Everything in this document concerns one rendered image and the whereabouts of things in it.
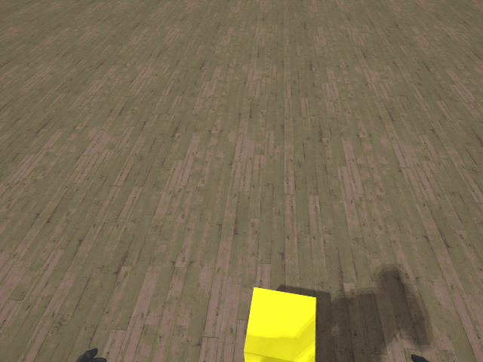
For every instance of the carton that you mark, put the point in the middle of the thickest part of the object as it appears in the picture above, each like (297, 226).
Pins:
(281, 327)

